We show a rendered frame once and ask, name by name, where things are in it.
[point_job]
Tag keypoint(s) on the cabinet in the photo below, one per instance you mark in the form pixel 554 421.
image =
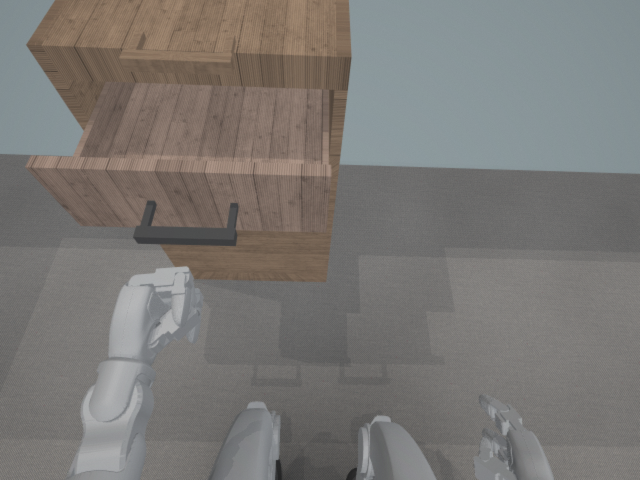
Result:
pixel 304 44

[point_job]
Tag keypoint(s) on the robot right thigh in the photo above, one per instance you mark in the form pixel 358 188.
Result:
pixel 386 451

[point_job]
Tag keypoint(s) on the robot thigh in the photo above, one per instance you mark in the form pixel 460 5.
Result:
pixel 251 443
pixel 386 451

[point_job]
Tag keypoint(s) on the right robot hand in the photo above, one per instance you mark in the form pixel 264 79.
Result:
pixel 520 455

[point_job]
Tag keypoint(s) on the robot left forearm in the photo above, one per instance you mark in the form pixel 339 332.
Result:
pixel 115 411

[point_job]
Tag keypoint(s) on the drawer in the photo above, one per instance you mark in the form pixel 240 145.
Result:
pixel 194 149

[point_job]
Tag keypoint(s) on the left robot hand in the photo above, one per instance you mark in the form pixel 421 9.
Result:
pixel 167 296

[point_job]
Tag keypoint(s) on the handle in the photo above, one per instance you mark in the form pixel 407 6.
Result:
pixel 177 62
pixel 147 234

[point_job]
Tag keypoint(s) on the robot left thigh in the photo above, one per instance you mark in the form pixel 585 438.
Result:
pixel 251 443

